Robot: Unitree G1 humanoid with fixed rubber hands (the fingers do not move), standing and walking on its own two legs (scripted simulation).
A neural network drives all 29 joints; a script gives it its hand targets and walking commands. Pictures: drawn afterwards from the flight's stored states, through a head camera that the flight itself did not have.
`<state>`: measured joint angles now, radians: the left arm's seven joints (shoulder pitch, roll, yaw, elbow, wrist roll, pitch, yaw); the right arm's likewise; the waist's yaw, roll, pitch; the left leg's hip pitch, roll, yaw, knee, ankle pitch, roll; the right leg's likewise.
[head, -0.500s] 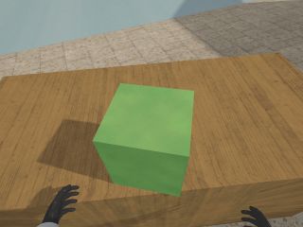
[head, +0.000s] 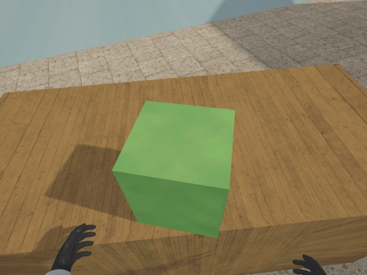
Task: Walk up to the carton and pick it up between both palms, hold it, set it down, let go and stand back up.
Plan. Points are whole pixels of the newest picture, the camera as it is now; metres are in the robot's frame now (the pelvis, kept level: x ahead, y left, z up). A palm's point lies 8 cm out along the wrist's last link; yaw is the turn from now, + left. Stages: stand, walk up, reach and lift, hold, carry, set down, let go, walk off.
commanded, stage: stand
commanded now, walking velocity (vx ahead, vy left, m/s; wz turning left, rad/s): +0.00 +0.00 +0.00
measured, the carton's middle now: (182, 170) +0.36 +0.01 +0.01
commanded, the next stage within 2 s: none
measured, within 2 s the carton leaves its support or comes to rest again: neither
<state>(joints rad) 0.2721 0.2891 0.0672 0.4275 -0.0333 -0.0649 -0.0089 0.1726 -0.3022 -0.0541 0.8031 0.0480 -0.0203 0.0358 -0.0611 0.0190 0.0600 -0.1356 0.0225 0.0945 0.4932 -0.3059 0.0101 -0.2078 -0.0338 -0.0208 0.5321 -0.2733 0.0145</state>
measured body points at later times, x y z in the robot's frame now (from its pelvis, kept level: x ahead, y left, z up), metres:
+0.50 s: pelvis +0.00 +0.00 +0.00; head +0.00 -0.01 +0.45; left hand +0.19 +0.26 -0.04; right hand +0.11 -0.28 -0.12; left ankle -0.02 +0.11 -0.74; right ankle +0.01 -0.12 -0.74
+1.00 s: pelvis -0.01 +0.00 +0.00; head +0.00 -0.01 +0.45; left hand +0.19 +0.26 -0.04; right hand +0.10 -0.28 -0.12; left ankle -0.02 +0.11 -0.74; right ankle +0.01 -0.12 -0.74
